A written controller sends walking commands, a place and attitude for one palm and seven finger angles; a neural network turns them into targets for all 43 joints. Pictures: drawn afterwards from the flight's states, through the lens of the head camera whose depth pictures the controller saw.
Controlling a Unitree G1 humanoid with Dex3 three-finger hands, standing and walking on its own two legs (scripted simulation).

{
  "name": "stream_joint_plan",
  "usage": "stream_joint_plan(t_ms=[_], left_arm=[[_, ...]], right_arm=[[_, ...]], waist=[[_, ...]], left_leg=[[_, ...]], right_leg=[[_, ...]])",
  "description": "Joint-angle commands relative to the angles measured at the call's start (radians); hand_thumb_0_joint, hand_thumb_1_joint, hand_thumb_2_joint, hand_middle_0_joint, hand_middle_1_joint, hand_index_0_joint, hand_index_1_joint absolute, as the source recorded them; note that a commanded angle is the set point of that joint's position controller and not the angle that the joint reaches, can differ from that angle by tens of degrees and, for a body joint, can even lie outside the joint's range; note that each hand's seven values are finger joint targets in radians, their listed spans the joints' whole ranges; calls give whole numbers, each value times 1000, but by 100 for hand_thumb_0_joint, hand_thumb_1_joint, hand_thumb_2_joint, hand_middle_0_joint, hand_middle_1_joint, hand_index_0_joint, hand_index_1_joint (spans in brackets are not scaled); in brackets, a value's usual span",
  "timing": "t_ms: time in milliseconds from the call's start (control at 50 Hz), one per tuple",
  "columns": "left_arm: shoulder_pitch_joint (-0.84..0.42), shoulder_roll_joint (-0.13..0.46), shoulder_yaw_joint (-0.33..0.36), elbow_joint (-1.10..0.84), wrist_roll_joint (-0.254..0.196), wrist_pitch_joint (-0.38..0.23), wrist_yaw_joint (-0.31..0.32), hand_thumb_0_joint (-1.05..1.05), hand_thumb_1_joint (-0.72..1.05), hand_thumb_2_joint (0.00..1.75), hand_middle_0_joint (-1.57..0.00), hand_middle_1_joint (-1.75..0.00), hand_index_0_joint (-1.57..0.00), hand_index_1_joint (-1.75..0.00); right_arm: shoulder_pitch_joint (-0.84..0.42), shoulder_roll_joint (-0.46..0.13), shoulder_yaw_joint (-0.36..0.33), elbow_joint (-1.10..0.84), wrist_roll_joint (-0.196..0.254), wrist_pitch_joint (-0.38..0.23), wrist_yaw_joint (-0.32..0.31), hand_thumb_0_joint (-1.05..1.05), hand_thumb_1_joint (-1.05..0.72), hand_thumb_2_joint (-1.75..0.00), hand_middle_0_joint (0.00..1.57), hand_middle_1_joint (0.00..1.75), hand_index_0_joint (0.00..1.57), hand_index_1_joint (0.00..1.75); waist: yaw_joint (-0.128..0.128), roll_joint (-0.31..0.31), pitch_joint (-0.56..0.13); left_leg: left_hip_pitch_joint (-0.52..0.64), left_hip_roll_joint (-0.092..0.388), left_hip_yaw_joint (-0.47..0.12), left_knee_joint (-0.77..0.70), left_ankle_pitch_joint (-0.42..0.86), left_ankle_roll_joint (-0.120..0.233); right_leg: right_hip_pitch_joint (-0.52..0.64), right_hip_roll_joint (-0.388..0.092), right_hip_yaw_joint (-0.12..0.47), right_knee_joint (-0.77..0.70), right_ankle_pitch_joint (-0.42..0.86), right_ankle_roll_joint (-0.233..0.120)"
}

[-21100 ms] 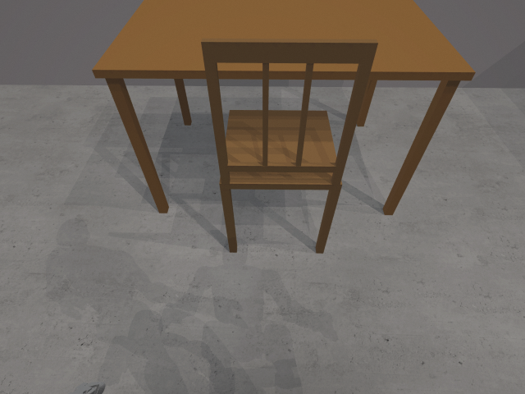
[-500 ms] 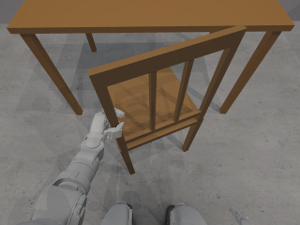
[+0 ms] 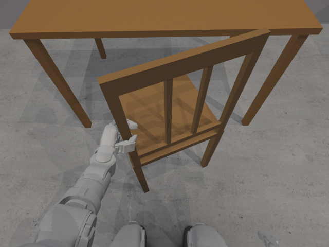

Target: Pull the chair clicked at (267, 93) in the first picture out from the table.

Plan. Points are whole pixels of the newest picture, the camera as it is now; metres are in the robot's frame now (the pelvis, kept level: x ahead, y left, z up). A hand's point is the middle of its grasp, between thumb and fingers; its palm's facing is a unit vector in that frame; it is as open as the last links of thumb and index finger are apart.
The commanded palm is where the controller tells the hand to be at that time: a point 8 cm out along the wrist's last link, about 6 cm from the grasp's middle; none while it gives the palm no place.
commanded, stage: step backward, pulling the chair out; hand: left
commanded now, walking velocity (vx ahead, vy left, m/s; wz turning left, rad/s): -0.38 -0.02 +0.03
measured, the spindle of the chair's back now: (168, 117) +0.46 -0.02 -0.05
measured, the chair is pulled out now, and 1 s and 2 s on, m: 0.17 0.18 0.18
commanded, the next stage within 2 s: none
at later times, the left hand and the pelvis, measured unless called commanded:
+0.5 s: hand (130, 144) +0.38 +0.10 -0.05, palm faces -0.10 -0.98 -0.17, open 5.7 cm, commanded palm +0.39 +0.15 -0.04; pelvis +0.00 +0.01 +0.00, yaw +0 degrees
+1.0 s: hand (129, 146) +0.37 +0.10 -0.04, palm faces -0.10 -0.98 -0.19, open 5.7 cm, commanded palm +0.39 +0.15 -0.03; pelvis -0.01 +0.01 +0.00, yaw -2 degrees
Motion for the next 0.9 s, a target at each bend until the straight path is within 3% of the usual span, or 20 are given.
stream_joint_plan(t_ms=[0, 40, 80, 120, 160, 220, 280, 340, 380, 440, 480, 500, 540, 580, 640, 700, 760, 780, 820, 880], left_arm=[[-375, 183, 39, -226, -5, -75, 1, 0, 90, 90, -50, -145, -50, -145], [-401, 127, -2, -229, -8, -91, -9, 0, 90, 90, -50, -145, -50, -145], [-415, 128, 1, -245, 1, -103, -9, 0, 90, 90, -50, -145, -50, -145], [-399, 123, 6, -253, 8, -110, -14, 0, 90, 90, -50, -145, -50, -145], [-405, 131, 7, -259, 14, -114, -15, 0, 90, 90, -50, -145, -50, -145], [-381, 163, 20, -245, 11, -113, -11, 0, 90, 90, -50, -145, -50, -145], [-350, 204, 38, -226, 2, -103, 2, 0, 90, 90, -50, -145, -50, -145], [-353, 215, 50, -233, 5, -87, 5, 0, 90, 90, -50, -145, -50, -145], [-341, 197, 42, -222, -1, -72, 4, 0, 90, 90, -50, -145, -50, -145], [-356, 169, 38, -232, 1, -75, 1, 0, 90, 90, -50, -145, -50, -145], [-391, 135, 5, -254, -1, -87, -6, 0, 90, 90, -50, -145, -50, -145], [-404, 117, 2, -263, 8, -92, -7, 0, 90, 90, -50, -145, -50, -145], [-407, 113, 10, -268, 16, -97, -11, 0, 90, 90, -50, -145, -50, -145], [-388, 130, 17, -253, 12, -94, -12, 0, 90, 90, -50, -145, -50, -145], [-402, 143, 15, -274, 17, -103, -10, 0, 90, 90, -50, -145, -50, -145], [-369, 174, 32, -242, 8, -96, -3, 0, 90, 90, -50, -145, -50, -145], [-373, 205, 50, -241, 8, -97, 5, 0, 90, 90, -50, -145, -50, -145], [-357, 208, 47, -220, 0, -89, 6, 0, 90, 90, -50, -145, -50, -145], [-366, 210, 57, -209, 7, -87, 8, 0, 90, 90, -50, -145, -50, -145], [-376, 194, 47, -210, 3, -94, 8, 0, 90, 90, -50, -145, -50, -145]], right_arm=[[41, -143, -38, -83, -3, -32, -15, 0, -90, -90, 20, 30, 20, 30], [44, -146, -46, -104, -1, -26, -2, 0, -90, -90, 20, 30, 20, 30], [41, -144, -41, -103, -15, -24, 1, 0, -90, -90, 20, 30, 20, 30], [69, -134, -45, -95, -17, -28, 4, 0, -90, -90, 20, 30, 20, 30], [71, -132, -51, -94, -12, -37, 3, 0, -90, -90, 20, 30, 20, 30], [68, -130, -51, -98, -5, -41, -1, 0, -90, -90, 20, 30, 20, 30], [73, -123, -50, -89, 5, -47, -9, 0, -90, -90, 20, 30, 20, 30], [44, -111, -41, -90, 2, -41, -9, 0, -90, -90, 20, 30, 20, 30], [48, -123, -34, -78, -4, -38, -11, 0, -90, -90, 20, 30, 20, 30], [53, -137, -41, -84, -8, -32, -14, 0, -90, -90, 20, 30, 20, 30], [46, -141, -44, -93, -11, -26, -9, 0, -90, -90, 20, 30, 20, 30], [53, -134, -44, -99, -19, -19, -4, 0, -90, -90, 20, 30, 20, 30], [59, -125, -49, -104, -20, -12, 4, 0, -90, -90, 20, 30, 20, 30], [77, -132, -52, -104, -13, -15, 4, 0, -90, -90, 20, 30, 20, 30], [72, -125, -55, -109, -10, -18, 4, 0, -90, -90, 20, 30, 20, 30], [72, -126, -52, -105, 0, -22, -2, 0, -90, -90, 20, 30, 20, 30], [70, -111, -51, -98, 5, -30, -7, 0, -90, -90, 20, 30, 20, 30], [78, -122, -51, -89, 7, -33, -8, 0, -90, -90, 20, 30, 20, 30], [74, -121, -46, -87, 3, -33, -8, 0, -90, -90, 20, 30, 20, 30], [60, -129, -43, -93, 0, -38, -12, 0, -90, -90, 20, 30, 20, 30]], waist=[[48, -72, -497], [52, 35, -454], [61, 180, -417], [58, 125, -488], [47, 67, -529], [47, 33, -507], [42, -115, -513], [53, -178, -505], [50, -152, -496], [54, -124, -499], [53, 61, -478], [54, 114, -489], [54, 95, -512], [48, 46, -527], [43, 77, -539], [48, -3, -532], [44, -134, -543], [44, -115, -523], [46, -135, -518], [48, -46, -471]], left_leg=[[184, 110, -123, -114, 222, 46], [116, 197, -197, -227, 153, 98], [82, 230, -231, -279, 165, 132], [173, 222, -209, -218, 303, 128], [200, 198, -151, -164, 378, 95], [147, 162, -105, -152, 214, 66], [168, 73, -34, -21, 56, 23], [141, 25, -39, 101, -93, 13], [145, 28, -63, 63, -53, 15], [185, 104, -116, -124, 251, 45], [170, 173, -156, -200, 360, 79], [165, 202, -187, -210, 455, 96], [205, 214, -180, -176, 533, 103], [211, 200, -160, -165, 507, 84], [186, 169, -98, -154, 369, 57], [142, 132, -78, -124, 204, 41], [171, 55, -26, -24, 17, 22], [186, 49, -30, -20, -11, 23], [191, 59, -49, -54, 6, 31], [172, 111, -92, -150, 85, 56]], right_leg=[[199, -211, 159, -104, 185, -20], [197, -110, 138, -37, -84, 8], [184, -56, 107, 5, -138, 12], [209, -46, 111, -53, -54, 12], [257, -78, 131, -100, 82, 5], [254, -118, 168, -118, 56, -9], [185, -247, 268, -218, 43, -55], [180, -327, 293, -260, 85, -73], [215, -327, 251, -208, 236, -84], [227, -211, 168, -115, 224, -15], [234, -135, 135, -47, 156, 11], [247, -99, 119, -11, 134, 21], [253, -76, 115, -47, 119, 22], [282, -82, 122, -84, 173, 11], [285, -110, 142, -100, 181, -1], [261, -156, 176, -116, 140, -19], [190, -246, 247, -221, 50, -42], [156, -259, 245, -240, 13, -54], [142, -237, 214, -226, -32, -34], [128, -159, 158, -164, -49, -2]])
